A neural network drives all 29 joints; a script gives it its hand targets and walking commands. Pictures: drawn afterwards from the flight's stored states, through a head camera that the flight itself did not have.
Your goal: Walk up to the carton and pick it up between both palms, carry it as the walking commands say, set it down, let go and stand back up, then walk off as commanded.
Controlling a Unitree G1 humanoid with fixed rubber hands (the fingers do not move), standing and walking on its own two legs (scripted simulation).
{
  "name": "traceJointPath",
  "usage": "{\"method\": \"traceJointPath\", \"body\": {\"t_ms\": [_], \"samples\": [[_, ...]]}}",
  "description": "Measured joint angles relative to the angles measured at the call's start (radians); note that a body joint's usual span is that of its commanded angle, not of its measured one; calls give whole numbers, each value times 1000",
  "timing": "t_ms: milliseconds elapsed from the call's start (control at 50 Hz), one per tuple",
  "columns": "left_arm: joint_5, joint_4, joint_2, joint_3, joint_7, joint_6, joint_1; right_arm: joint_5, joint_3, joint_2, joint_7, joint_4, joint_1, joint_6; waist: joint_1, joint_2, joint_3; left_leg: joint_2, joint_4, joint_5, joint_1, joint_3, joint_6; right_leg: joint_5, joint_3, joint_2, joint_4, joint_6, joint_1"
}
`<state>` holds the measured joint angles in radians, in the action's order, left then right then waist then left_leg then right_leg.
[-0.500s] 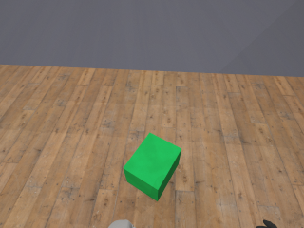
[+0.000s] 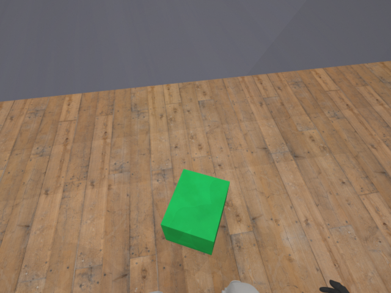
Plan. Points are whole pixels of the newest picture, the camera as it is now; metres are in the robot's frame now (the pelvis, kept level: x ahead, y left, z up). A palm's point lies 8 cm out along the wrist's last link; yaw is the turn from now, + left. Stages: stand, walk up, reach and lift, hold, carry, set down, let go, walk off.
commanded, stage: walk up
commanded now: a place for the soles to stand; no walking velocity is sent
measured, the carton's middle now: (197, 211) +0.53 -0.01 -0.64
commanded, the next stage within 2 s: none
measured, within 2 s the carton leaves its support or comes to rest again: neither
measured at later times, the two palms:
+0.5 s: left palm out of the picture +0.11 +0.49 -0.10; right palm out of the picture +0.07 -0.17 -0.10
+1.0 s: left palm out of the picture +0.20 +0.47 -0.11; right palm out of the picture +0.03 -0.14 -0.10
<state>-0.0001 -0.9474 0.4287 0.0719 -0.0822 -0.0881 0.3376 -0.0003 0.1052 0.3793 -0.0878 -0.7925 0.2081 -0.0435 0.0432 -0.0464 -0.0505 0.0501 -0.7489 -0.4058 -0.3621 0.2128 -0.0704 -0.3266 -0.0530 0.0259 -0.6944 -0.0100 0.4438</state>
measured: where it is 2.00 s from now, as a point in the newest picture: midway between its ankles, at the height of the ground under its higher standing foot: outside the picture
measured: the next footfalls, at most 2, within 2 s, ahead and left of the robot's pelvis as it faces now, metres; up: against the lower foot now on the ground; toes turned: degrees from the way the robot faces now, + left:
left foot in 0.30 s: +0.12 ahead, +0.28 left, +0.00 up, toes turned -16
right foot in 0.62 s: +0.12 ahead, +0.02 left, +0.00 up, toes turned -11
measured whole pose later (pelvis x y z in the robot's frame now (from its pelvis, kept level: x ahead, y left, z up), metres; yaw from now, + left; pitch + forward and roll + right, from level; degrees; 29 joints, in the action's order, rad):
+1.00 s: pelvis +0.05 +0.18 -0.01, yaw -18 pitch +1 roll -1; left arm 0.00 -0.86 0.42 0.04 -0.01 -0.05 0.29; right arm 0.00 0.07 0.38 -0.02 -0.80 0.24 0.04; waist 0.02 0.00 -0.08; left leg 0.11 -0.82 -0.44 -0.39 0.15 -0.02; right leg -0.38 0.05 -0.01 -0.81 -0.02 0.48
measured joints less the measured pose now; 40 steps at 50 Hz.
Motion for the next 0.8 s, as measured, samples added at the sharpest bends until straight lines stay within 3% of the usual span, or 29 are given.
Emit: {"method": "traceJointPath", "body": {"t_ms": [20, 100, 220, 300, 320, 360, 440, 520, 600, 640, 740, 800], "samples": [[0, 16, -1, 0, -7, -8, -1, 0, 0, 2, 1, 0, 5, -5, -1, -10, -13, 8, -62, -24, -13, -12, 0, 59, 0, -7, -4, -2, -6], [0, 60, -1, -3, -33, -11, 0, 0, 0, 8, 3, 8, 12, -38, -15, -29, -16, 5, -383, -99, -111, -142, 4, 22, 20, -8, -45, -2, -23], [0, 108, -1, -11, -32, -13, 0, 0, 14, 52, 3, 55, 3, -39, -22, -56, -17, 48, -359, -101, -133, -253, 4, 6, 69, 31, -58, 6, -22], [0, 133, 15, -11, -21, -12, 0, 0, 27, 77, 3, 57, 4, -33, -20, -57, -17, 52, -167, -97, -116, -252, 9, -31, 88, 78, -106, 0, 8], [0, 132, 25, -10, -24, -5, -1, 0, 28, 77, 3, 56, 4, -23, -20, -43, -30, 41, -172, -67, -114, -237, 37, -75, 112, 83, -169, -14, 27], [0, 101, 26, -10, -32, 19, -1, 0, 27, 64, 3, 55, 9, -17, -20, -31, -38, 40, -209, -58, -108, -205, 69, -122, 137, 44, -347, -15, 79], [0, 57, 27, -11, -13, 27, 0, 0, 16, 23, 10, 54, 28, -16, -17, 5, -36, 34, -156, -46, -64, -141, 67, -125, 116, -20, -505, -15, 128], [0, 54, 21, -11, 17, 27, 0, 0, 7, 19, 24, 55, 41, 6, -18, 13, -36, 33, -120, -42, -57, -87, 40, -129, 87, -36, -431, -15, 129], [0, 64, 11, -11, 36, 15, 1, 0, 1, 19, 36, 54, 41, 20, -18, 11, -35, 47, -109, -51, -57, -32, 31, -129, 62, -37, -211, -16, 100], [0, 78, 12, -10, 37, 5, -1, 0, -6, 17, 42, 51, 43, 20, -17, 10, -41, 58, -143, -69, -58, -21, 31, -2, 59, -42, -105, -18, 64], [0, 118, 1, -25, 37, 4, -11, 0, -18, 11, 54, 45, 36, 24, -22, 14, -35, 22, -198, -196, -60, -122, 31, -5, 89, -43, -145, -8, 59], [0, 126, -9, -34, 44, 27, -38, 0, -20, 11, 58, 28, 36, 48, -20, 15, -35, 19, -146, -43, -50, -121, 35, -21, 102, -42, -182, -6, 65]]}}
